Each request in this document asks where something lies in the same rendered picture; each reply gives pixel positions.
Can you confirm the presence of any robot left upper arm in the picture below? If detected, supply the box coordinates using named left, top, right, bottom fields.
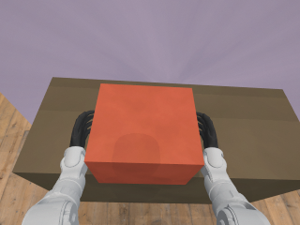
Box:
left=23, top=200, right=80, bottom=225

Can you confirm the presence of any robot left forearm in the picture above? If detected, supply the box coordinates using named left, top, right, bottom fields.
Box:
left=22, top=146, right=88, bottom=225

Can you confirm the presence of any right robot hand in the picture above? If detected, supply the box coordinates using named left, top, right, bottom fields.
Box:
left=196, top=112, right=218, bottom=149

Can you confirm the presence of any pedestal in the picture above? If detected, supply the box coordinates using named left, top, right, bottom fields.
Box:
left=12, top=77, right=300, bottom=204

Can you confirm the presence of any left robot hand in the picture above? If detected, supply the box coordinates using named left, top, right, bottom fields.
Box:
left=69, top=110, right=95, bottom=148

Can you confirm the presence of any carton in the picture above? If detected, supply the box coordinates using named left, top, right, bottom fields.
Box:
left=84, top=83, right=204, bottom=185

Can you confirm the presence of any robot right upper arm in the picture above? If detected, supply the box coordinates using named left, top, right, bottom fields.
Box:
left=217, top=206, right=270, bottom=225

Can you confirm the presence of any robot right forearm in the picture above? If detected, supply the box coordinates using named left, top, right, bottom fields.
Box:
left=201, top=147, right=271, bottom=225

